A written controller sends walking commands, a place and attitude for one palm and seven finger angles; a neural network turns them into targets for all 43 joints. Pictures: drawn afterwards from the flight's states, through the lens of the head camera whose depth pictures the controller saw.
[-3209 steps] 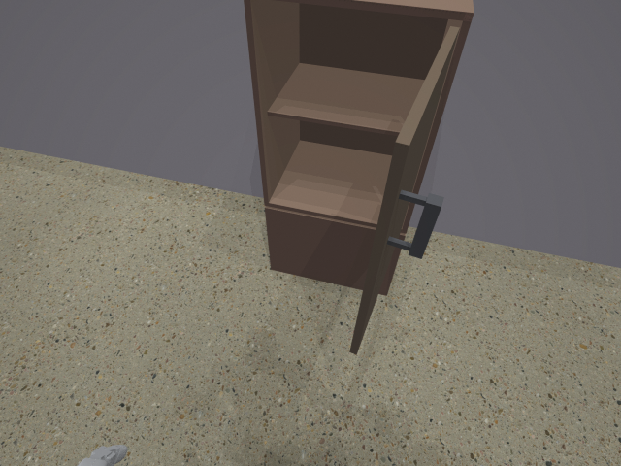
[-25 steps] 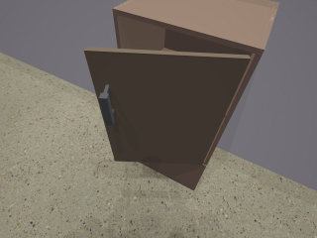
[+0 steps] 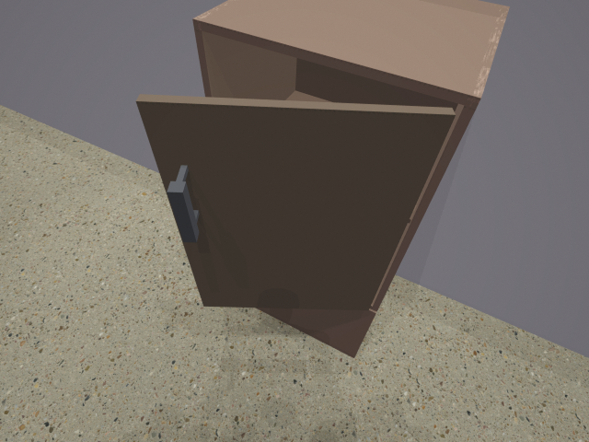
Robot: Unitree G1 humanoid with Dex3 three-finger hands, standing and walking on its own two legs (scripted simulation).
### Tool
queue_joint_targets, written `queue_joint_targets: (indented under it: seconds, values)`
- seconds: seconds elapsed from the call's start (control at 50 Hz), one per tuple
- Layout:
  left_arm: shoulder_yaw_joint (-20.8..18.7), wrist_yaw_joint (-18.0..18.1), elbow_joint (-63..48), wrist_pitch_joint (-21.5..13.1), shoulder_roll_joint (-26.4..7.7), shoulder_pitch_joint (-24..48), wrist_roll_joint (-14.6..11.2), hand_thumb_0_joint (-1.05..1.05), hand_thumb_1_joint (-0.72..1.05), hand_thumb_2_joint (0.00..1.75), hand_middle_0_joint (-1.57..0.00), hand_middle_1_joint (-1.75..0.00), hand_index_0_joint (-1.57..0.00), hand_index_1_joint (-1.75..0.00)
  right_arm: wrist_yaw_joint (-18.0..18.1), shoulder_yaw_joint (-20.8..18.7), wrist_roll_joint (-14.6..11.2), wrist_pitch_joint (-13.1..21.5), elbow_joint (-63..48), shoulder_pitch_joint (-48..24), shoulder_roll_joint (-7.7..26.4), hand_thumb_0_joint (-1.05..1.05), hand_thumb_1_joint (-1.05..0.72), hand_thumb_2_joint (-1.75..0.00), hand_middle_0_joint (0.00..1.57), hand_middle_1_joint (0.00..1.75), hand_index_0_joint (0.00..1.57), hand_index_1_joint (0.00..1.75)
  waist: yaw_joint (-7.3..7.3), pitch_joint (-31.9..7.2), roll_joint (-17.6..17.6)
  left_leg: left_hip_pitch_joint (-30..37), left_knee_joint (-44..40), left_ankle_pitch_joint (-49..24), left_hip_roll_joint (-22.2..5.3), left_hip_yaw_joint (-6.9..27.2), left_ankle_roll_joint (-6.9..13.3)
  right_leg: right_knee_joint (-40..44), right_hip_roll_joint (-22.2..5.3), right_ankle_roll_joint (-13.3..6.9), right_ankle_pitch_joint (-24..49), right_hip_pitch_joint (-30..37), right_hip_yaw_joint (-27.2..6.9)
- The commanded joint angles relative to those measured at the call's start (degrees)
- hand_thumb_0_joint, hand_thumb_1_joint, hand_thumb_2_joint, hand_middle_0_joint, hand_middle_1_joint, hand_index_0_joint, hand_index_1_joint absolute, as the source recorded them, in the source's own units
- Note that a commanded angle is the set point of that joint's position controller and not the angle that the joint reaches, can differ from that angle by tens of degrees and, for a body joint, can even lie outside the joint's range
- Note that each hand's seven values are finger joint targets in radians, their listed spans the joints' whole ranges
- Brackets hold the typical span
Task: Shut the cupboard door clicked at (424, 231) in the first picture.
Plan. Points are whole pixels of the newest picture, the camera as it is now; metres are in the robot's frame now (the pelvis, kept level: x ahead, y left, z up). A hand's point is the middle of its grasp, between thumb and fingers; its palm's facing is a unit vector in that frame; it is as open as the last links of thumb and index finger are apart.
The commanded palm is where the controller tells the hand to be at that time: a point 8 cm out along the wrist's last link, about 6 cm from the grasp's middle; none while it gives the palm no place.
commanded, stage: come to a stop and stand still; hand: left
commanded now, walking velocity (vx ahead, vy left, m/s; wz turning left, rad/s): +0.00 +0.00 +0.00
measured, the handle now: (187, 204) +0.45 +0.21 +0.04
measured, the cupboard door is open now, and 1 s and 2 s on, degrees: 27 27 27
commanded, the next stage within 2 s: look again from close up in 0.14 s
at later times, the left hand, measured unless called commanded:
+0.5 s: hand out of the picture -0.01 +0.19 -0.18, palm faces +0.03 -0.97 -0.24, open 7.4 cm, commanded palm none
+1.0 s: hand out of the picture +0.13 +0.17 -0.08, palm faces +0.26 -0.95 -0.18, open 7.3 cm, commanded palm +0.08 +0.22 -0.07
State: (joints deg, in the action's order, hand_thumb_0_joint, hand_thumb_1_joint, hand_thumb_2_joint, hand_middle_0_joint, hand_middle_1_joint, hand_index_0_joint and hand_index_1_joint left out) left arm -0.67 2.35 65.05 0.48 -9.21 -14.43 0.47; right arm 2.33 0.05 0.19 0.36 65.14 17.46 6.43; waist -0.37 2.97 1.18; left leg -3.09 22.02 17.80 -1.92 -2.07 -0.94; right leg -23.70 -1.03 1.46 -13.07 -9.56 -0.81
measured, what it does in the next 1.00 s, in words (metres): stands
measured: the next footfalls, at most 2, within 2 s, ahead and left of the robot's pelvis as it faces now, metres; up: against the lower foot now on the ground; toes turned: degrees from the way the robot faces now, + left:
none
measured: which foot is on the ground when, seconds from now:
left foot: down 0.00-1.00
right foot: down 0.00-1.00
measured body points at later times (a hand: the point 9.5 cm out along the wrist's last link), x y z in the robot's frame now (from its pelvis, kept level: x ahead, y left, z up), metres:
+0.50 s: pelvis -0.01 +0.01 -0.01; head -0.01 -0.01 +0.44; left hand -0.01 +0.24 -0.16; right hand +0.01 -0.21 -0.18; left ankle -0.07 +0.12 -0.74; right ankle +0.00 -0.14 -0.74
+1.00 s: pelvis -0.02 -0.02 -0.01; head -0.01 -0.04 +0.44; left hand +0.11 +0.22 -0.07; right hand +0.03 -0.27 -0.16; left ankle -0.07 +0.12 -0.74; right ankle +0.00 -0.14 -0.74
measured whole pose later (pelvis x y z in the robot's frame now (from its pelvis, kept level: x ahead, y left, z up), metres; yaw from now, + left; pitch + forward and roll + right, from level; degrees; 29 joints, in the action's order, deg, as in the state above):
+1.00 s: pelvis -0.02 -0.02 -0.01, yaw +2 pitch +0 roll +1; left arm -1.5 5.4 19.4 -3.1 -9.1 -23.0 -7.7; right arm 5.3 -0.3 -1.8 14.2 53.5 20.9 12.4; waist -0.8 0.2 -2.1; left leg -12.0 32.8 21.0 -2.4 -0.9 -2.4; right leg -35.2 -1.4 0.0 -17.5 -17.8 1.4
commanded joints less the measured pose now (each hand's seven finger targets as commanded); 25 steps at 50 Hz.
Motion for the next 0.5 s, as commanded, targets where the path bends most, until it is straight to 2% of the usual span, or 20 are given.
queue_joint_targets:
  seconds: [0.0,0.2,0.22,0.24,0.26,0.28,0.3,0.32,0.34,0.38,0.44,0.48]
  values:
    - [-0.59,-0.08,-1.51,-0.82,-4.39,-3.75,-0.05,0.00,0.90,0.90,-0.20,-0.30,-0.20,-0.30,0.30,-1.43,0.16,0.30,-0.96,4.95,6.08,0.00,-0.90,-0.90,0.20,0.30,0.20,0.30,0.44,1.09,-0.09,-4.79,-3.52,-14.30,-3.61,2.25,1.46,2.64,-3.92,-2.76,16.50,2.90,-2.53]
    - [-0.53,-0.04,-1.27,-0.91,-4.26,-4.37,-0.01,0.00,0.90,0.90,-0.20,-0.30,-0.20,-0.30,0.44,-1.58,0.17,0.40,-1.08,4.07,6.24,0.00,-0.90,-0.90,0.20,0.30,0.20,0.30,0.46,1.14,-1.49,-3.68,-3.14,-16.66,-3.76,2.19,1.40,2.64,-3.88,-2.83,17.85,2.64,-2.44]
    - [-0.32,2.37,0.26,-3.17,-6.72,-8.23,0.72,0.00,0.90,0.90,-0.20,-0.30,-0.20,-0.30,-0.31,-1.57,-0.21,1.91,-5.09,-2.19,8.79,0.00,-0.90,-0.90,0.20,0.30,0.20,0.30,2.16,-1.55,-6.02,-7.47,9.73,-26.02,-4.54,-0.90,-0.14,-1.99,-8.29,-2.30,42.67,3.18,-3.86]
    - [-1.31,1.94,-2.16,-3.56,-9.58,-7.83,0.48,0.00,0.90,0.90,-0.20,-0.30,-0.20,-0.30,-0.46,-1.60,0.11,1.73,-6.88,2.41,6.05,0.00,-0.90,-0.90,0.20,0.30,0.20,0.30,-0.41,-6.78,-6.64,-8.02,5.81,-10.51,-1.71,1.64,0.38,-5.15,-8.91,-4.08,38.33,6.41,-5.08]
    - [-0.48,1.28,-2.20,-3.28,-7.63,-5.73,0.26,0.00,0.90,0.90,-0.20,-0.30,-0.20,-0.30,-0.21,-1.47,0.23,2.00,-6.50,2.71,5.89,0.00,-0.90,-0.90,0.20,0.30,0.20,0.30,-0.29,-4.91,-9.39,-7.66,2.24,-12.93,-2.36,1.90,1.17,-6.12,-7.49,-4.12,31.53,3.98,-3.86]
    - [0.01,0.96,-2.10,-2.85,-6.44,-5.50,0.33,0.00,0.90,0.90,-0.20,-0.30,-0.20,-0.30,-0.26,-1.27,0.33,2.16,-6.09,4.33,6.36,0.00,-0.90,-0.90,0.20,0.30,0.20,0.30,-0.31,-5.96,-9.95,-7.09,2.69,-18.94,-4.22,2.87,1.52,-5.95,-5.45,-4.07,19.45,3.19,-1.64]
    - [0.20,0.70,-2.67,-2.48,-5.28,-4.79,0.31,0.00,0.90,0.90,-0.20,-0.30,-0.20,-0.30,-0.20,-1.12,0.66,2.23,-6.55,4.46,6.45,0.00,-0.90,-0.90,0.20,0.30,0.20,0.30,0.00,-4.90,-11.25,-6.45,3.06,-24.72,-5.31,3.00,1.96,-6.47,-3.88,-3.98,13.63,1.32,-0.65]
    - [0.17,0.55,-2.85,-2.21,-4.88,-4.81,0.40,0.00,0.90,0.90,-0.20,-0.30,-0.20,-0.30,-0.11,-1.09,0.63,2.15,-6.89,4.68,7.24,0.00,-0.90,-0.90,0.20,0.30,0.20,0.30,0.03,-4.13,-9.60,-6.30,3.10,-28.05,-5.90,3.47,2.29,-6.77,-3.00,-3.72,9.88,0.40,0.34]
    - [0.28,0.42,-2.78,-1.94,-4.42,-4.64,0.41,0.00,0.90,0.90,-0.20,-0.30,-0.20,-0.30,0.00,-1.11,0.60,2.01,-7.31,4.24,7.70,0.00,-0.90,-0.90,0.20,0.30,0.20,0.30,0.27,-2.46,-7.63,-6.66,3.09,-27.63,-5.95,3.70,2.63,-6.39,-2.88,-3.60,7.95,-0.65,0.56]
    - [0.44,0.16,-2.88,-1.55,-4.10,-4.53,0.32,0.00,0.90,0.90,-0.20,-0.30,-0.20,-0.30,0.01,-0.99,0.46,1.68,-8.16,3.85,8.13,0.00,-0.90,-0.90,0.20,0.30,0.20,0.30,0.17,0.91,-2.86,-8.30,1.92,-19.90,-5.35,4.08,2.96,-5.06,-3.03,-3.63,6.13,-2.81,-0.50]
    - [0.59,-0.15,-3.27,-1.23,-4.57,-3.83,0.30,0.00,0.90,0.90,-0.20,-0.30,-0.20,-0.30,-0.34,-0.74,0.54,1.41,-8.28,3.37,8.40,0.00,-0.90,-0.90,0.20,0.30,0.20,0.30,0.21,5.33,-1.15,-11.09,-0.89,-10.73,-4.43,4.70,3.07,-4.01,-2.97,-3.49,3.10,-4.98,-1.56]
    - [0.53,-0.27,-3.47,-1.16,-4.96,-3.87,0.27,0.00,0.90,0.90,-0.20,-0.30,-0.20,-0.30,-0.54,-0.57,0.54,1.31,-8.15,3.14,8.44,0.00,-0.90,-0.90,0.20,0.30,0.20,0.30,0.28,6.64,-0.06,-11.79,-2.21,-5.78,-3.78,4.71,3.05,-2.99,-3.03,-3.45,1.64,-5.95,-2.65]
